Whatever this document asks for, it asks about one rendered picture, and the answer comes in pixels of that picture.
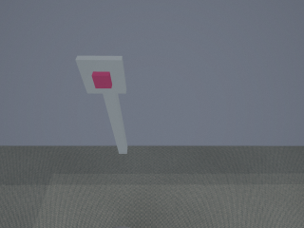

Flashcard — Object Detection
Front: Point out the button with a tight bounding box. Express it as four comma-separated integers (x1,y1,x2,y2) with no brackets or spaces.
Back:
91,71,112,88

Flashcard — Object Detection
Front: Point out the panel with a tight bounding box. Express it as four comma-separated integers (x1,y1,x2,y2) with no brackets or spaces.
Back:
75,55,128,154

